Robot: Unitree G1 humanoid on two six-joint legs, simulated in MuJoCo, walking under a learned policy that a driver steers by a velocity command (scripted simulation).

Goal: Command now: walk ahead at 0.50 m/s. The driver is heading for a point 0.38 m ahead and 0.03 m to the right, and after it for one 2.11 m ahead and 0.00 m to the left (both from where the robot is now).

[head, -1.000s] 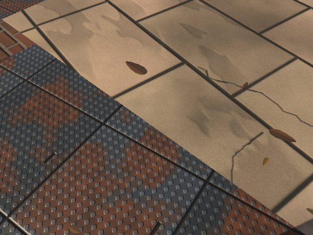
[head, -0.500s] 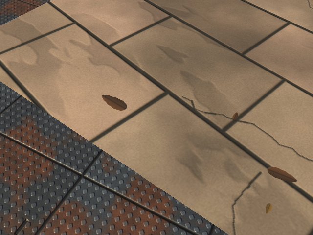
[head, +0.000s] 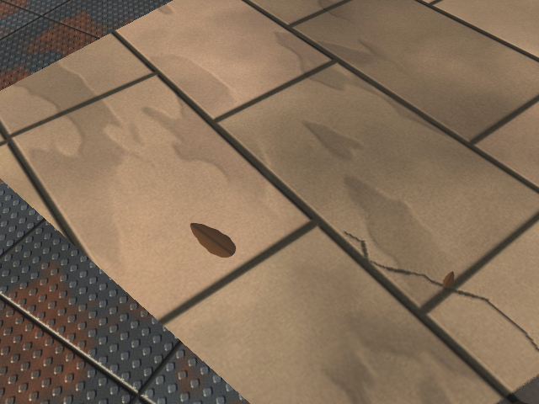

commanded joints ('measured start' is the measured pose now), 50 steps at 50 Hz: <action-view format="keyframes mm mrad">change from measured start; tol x32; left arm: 1 -33 157 27 -55 -6 -13 17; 50 -98 124 22 -87 2 -19 -10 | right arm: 1 -27 -37 -7 -53 -5 -4 5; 50 134 -50 -9 2 8 -1 -2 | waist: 1 -31 -93 22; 11 -2 -115 60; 16 -163 206 -415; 50 -61 -128 -29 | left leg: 1 -30 14 -9 -162 179 -16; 11 37 -70 41 -460 130 43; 14 616 -69 25 -441 140 130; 16 1090 266 -700 -641 -95 327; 23 456 94 -176 -821 80 217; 40 683 74 26 -475 592 108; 43 -40 -175 -75 332 -410 12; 50 47 26 -29 131 -78 21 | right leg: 1 -8 -257 165 -171 190 -141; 13 215 -282 80 176 654 -60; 17 -612 -70 176 1072 -380 27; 37 -494 -143 72 236 153 28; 40 -134 -65 4 204 96 -29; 42 534 -426 627 144 -93 -253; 50 -41 -282 269 -136 76 -151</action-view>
